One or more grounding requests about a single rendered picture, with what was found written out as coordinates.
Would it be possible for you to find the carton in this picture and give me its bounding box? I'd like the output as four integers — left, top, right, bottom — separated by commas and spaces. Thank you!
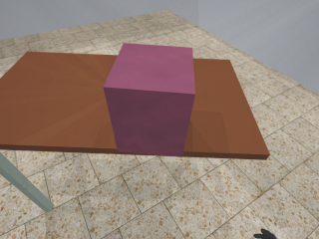
103, 43, 195, 157

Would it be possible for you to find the table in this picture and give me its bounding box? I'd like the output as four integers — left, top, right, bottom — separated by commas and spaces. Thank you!
0, 51, 270, 212

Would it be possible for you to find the robot right hand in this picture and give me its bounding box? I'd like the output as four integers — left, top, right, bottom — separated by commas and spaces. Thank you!
253, 228, 277, 239

